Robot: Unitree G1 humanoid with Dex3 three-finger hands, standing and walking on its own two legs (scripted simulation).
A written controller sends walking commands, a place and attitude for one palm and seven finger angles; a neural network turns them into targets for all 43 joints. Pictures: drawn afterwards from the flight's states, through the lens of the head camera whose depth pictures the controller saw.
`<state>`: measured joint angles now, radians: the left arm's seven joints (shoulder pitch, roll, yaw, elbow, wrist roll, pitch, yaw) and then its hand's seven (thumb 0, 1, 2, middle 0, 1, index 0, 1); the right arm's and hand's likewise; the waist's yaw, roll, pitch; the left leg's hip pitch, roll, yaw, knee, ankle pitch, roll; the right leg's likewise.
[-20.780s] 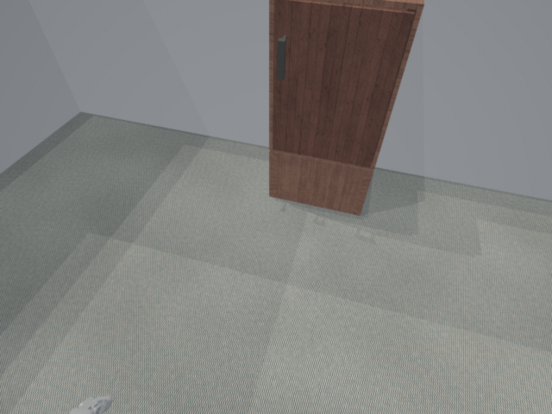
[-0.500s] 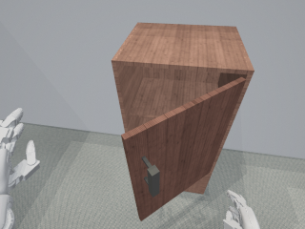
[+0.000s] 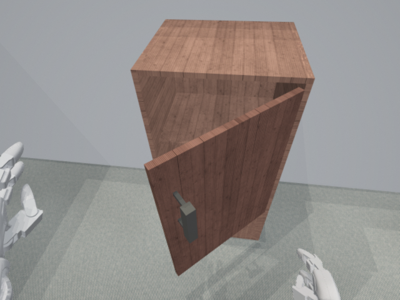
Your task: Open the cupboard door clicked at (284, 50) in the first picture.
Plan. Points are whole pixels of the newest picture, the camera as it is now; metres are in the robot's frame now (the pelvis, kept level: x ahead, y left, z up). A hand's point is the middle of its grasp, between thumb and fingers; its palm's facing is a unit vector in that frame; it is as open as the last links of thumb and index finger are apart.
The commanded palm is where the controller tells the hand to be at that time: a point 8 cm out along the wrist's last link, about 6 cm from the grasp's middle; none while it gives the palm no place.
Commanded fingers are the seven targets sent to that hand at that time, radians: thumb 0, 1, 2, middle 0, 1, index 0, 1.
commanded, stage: step back with the hand held close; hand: left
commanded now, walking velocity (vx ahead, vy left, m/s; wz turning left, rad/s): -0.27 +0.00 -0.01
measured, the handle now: (184, 216) +0.30 +0.07 -0.02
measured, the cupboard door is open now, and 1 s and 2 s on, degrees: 43 43 43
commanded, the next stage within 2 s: stop stepping back and stand still in 1.00 s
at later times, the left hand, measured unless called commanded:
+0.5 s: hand (4, 253) +0.14 +0.29 +0.14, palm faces +0.42 -0.76 -0.50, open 7.4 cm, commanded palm +0.08 +0.33 +0.17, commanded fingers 0.00 0.90 0.90 -0.20 -0.30 -0.20 -0.30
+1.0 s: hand (1, 299) +0.09 +0.26 +0.15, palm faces +0.30 -0.82 -0.49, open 7.4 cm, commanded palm +0.01 +0.31 +0.17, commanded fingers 0.00 0.90 0.90 -0.20 -0.30 -0.20 -0.30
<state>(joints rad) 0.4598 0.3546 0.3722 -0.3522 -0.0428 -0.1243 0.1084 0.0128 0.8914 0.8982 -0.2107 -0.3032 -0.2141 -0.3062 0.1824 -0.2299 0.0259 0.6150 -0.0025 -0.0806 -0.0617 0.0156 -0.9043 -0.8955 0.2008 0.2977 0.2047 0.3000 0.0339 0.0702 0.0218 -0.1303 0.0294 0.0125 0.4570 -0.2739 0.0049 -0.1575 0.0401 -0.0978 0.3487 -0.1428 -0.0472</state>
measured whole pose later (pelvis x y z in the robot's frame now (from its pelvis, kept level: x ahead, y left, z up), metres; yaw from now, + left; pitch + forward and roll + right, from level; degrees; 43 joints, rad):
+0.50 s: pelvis -0.06 +0.03 -0.02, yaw -1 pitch -1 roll +0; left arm 0.54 0.39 0.41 -0.47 -0.01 -0.17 0.15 0.01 0.89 0.90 -0.21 -0.30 -0.22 -0.31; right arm 0.19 -0.22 0.00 0.55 0.00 -0.04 -0.08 0.02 -0.90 -0.90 0.20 0.30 0.20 0.30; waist 0.01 0.02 0.03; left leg -0.33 -0.02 0.05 0.61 -0.28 0.06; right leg -0.38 -0.02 -0.06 0.53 -0.13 -0.01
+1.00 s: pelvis -0.15 +0.01 -0.01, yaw -2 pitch +6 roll -1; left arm 0.51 0.46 0.41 -0.57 -0.06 -0.17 0.13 0.01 0.89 0.90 -0.21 -0.30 -0.21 -0.31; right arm 0.08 -0.16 0.03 0.61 -0.04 -0.13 -0.03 0.01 -0.90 -0.90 0.20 0.30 0.21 0.30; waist 0.02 -0.03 0.04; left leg -0.48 0.03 0.05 0.34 0.05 0.03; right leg -0.16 0.05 0.02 0.53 -0.39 0.00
